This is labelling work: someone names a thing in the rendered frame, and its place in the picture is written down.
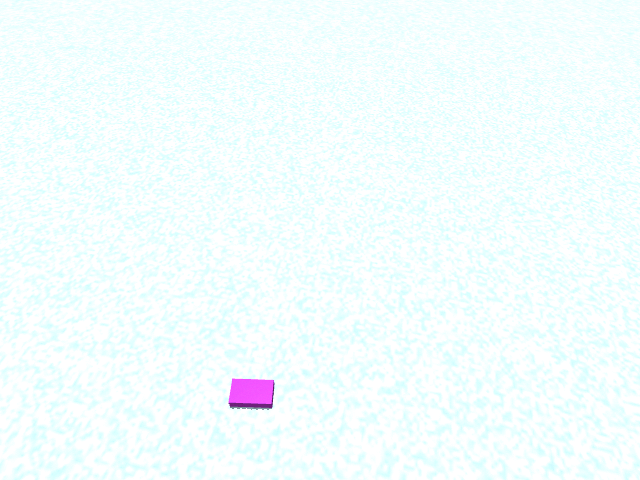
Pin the small box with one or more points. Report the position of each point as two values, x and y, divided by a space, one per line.
251 393

